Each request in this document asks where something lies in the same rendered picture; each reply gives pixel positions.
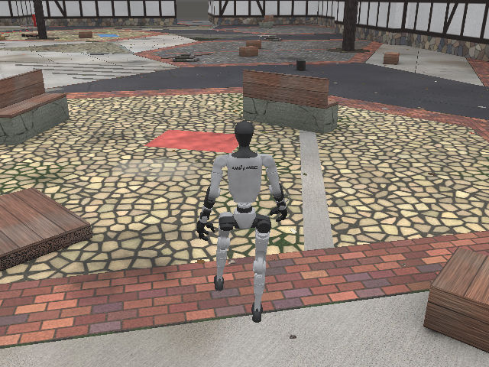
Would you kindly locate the robot right hand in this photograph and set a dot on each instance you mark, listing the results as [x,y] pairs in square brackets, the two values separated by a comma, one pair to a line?
[276,211]

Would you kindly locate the right robot foot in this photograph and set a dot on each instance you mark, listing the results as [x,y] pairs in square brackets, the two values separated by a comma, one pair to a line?
[256,315]

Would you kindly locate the robot left hand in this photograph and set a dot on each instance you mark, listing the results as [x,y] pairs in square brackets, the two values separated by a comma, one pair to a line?
[201,230]

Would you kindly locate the left robot forearm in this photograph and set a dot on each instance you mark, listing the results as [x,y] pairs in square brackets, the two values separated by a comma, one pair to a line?
[207,207]

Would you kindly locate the robot left thigh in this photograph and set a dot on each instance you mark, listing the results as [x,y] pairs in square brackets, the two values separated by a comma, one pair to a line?
[226,223]

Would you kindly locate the robot right upper arm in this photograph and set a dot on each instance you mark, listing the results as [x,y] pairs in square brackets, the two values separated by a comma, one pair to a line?
[268,161]

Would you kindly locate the robot left upper arm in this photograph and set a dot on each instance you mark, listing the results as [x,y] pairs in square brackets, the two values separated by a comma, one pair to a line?
[216,176]

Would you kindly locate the right robot forearm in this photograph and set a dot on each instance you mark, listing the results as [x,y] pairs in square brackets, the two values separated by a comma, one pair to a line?
[279,199]

